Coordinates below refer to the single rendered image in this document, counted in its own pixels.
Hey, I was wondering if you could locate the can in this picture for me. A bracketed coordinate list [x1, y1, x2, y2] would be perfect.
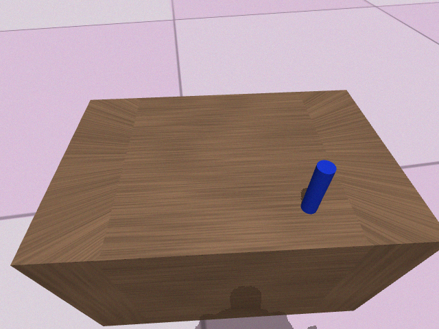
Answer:
[301, 160, 336, 214]

